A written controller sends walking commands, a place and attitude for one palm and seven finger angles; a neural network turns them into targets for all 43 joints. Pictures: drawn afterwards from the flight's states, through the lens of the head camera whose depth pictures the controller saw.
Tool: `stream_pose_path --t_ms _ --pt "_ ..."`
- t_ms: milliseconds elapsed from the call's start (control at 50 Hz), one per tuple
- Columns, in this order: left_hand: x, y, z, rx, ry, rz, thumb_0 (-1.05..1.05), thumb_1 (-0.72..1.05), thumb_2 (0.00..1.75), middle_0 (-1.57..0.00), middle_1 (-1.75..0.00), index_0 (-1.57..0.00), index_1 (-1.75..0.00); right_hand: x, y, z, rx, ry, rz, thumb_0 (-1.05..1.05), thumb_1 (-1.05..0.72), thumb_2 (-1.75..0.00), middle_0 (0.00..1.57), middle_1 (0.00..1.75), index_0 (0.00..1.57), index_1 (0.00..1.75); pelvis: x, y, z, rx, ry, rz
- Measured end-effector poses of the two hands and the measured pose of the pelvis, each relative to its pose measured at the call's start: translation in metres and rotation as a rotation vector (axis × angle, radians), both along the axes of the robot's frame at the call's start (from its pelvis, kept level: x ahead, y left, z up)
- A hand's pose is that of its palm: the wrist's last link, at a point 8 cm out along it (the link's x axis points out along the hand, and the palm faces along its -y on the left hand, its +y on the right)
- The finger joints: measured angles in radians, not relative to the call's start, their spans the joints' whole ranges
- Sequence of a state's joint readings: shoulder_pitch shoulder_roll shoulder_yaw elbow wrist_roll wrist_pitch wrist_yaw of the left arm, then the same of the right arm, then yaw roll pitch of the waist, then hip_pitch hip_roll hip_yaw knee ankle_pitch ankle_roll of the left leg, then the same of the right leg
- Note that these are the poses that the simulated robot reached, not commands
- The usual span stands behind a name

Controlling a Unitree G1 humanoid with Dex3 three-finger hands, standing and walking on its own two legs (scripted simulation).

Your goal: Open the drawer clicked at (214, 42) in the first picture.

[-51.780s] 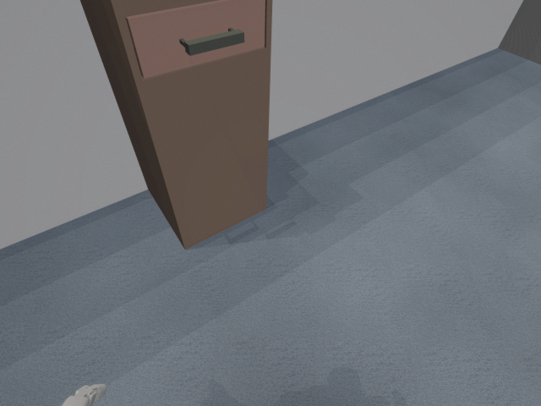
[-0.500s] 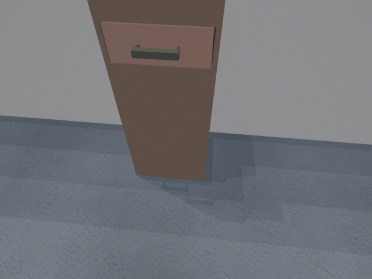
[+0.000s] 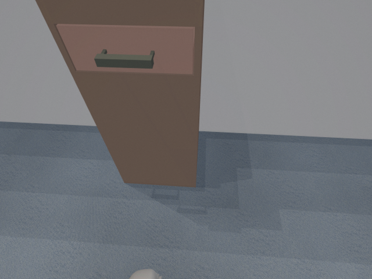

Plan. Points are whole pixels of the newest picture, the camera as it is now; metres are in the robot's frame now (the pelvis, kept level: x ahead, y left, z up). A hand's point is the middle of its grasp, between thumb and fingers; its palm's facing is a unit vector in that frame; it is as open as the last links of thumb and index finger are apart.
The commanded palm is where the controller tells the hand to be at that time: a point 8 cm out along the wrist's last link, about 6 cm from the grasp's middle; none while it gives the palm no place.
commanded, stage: take the last steps up to it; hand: left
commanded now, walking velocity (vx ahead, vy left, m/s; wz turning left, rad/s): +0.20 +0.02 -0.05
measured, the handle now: (126, 57) +0.68 +0.20 +0.11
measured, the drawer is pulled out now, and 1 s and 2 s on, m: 0.00 0.00 0.00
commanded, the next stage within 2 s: come to a stop and stand still in 0.16 s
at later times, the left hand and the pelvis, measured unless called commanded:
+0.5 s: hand out of the picture +0.15 +0.20 -0.18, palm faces +0.02 -0.98 -0.19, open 7.4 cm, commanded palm none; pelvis +0.13 +0.02 +0.00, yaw -3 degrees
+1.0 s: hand (145, 258) +0.20 +0.12 -0.17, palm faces +0.01 -0.98 -0.19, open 7.3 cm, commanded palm none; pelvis +0.13 -0.05 +0.00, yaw -1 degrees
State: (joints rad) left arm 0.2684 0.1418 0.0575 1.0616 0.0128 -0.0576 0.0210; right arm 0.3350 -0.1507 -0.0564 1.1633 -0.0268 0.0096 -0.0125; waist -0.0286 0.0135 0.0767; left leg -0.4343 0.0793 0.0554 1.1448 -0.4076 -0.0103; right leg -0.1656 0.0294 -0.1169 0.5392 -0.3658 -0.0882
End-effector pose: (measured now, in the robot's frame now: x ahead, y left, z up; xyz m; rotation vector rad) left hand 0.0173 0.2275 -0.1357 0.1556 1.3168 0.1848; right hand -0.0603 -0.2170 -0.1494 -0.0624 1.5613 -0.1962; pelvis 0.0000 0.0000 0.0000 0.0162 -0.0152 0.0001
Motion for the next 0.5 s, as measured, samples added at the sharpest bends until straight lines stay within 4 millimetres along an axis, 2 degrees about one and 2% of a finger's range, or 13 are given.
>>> stream_pose_path --t_ms 60,140,220,280,320,360,420,500 --pt "-0.002 -0.016 0.002 -0.039 0.069 -0.009 0.00 0.91 0.90 -0.20 -0.30 -0.19 -0.29 0.066 -0.009 0.009 -0.020 -0.133 0.010 0.01 -0.92 -0.90 0.20 0.30 0.19 0.29 0.017 -0.003 0.008 0.007 0.016 -0.019" --pt "-0.007 -0.030 0.001 -0.085 0.153 0.018 0.00 0.91 0.90 -0.20 -0.30 -0.20 -0.29 0.150 -0.009 0.016 -0.026 -0.280 0.052 0.01 -0.92 -0.90 0.19 0.30 0.19 0.29 0.042 -0.001 0.010 0.002 0.020 -0.035" --pt "-0.008 -0.032 -0.003 -0.108 0.223 0.064 0.00 0.90 0.90 -0.21 -0.30 -0.20 -0.29 0.225 0.003 0.019 -0.024 -0.379 0.104 0.00 -0.92 -0.90 0.19 0.30 0.19 0.29 0.074 0.006 0.006 -0.009 0.012 -0.033" --pt "0.000 -0.024 -0.011 -0.113 0.266 0.086 0.00 0.90 0.90 -0.21 -0.30 -0.20 -0.29 0.269 0.015 0.017 -0.032 -0.438 0.131 0.00 -0.92 -0.90 0.19 0.30 0.19 0.29 0.102 0.013 -0.003 -0.017 0.002 -0.029" --pt "0.013 -0.016 -0.019 -0.109 0.281 0.089 0.00 0.90 0.90 -0.21 -0.30 -0.20 -0.29 0.285 0.020 0.012 -0.049 -0.466 0.131 0.00 -0.91 -0.90 0.19 0.30 0.19 0.30 0.118 0.019 -0.011 -0.034 0.000 -0.037" --pt "0.034 -0.007 -0.022 -0.090 0.263 0.075 0.01 0.90 0.90 -0.21 -0.30 -0.20 -0.29 0.288 0.025 0.013 -0.053 -0.450 0.124 0.00 -0.91 -0.90 0.20 0.30 0.19 0.30 0.127 0.021 -0.010 -0.016 -0.010 -0.048" --pt "0.075 0.005 -0.018 -0.062 0.199 0.047 0.01 0.91 0.90 -0.20 -0.30 -0.20 -0.29 0.280 0.028 0.014 -0.058 -0.391 0.113 0.00 -0.92 -0.90 0.20 0.30 0.20 0.30 0.134 0.022 -0.003 -0.015 -0.006 -0.053" --pt "0.126 0.017 -0.011 -0.028 0.108 -0.003 0.00 0.91 0.90 -0.20 -0.30 -0.19 -0.29 0.270 0.008 0.019 -0.105 -0.335 0.090 -0.03 -0.95 -0.90 0.20 0.30 0.20 0.30 0.134 0.020 0.003 -0.031 0.010 -0.059"
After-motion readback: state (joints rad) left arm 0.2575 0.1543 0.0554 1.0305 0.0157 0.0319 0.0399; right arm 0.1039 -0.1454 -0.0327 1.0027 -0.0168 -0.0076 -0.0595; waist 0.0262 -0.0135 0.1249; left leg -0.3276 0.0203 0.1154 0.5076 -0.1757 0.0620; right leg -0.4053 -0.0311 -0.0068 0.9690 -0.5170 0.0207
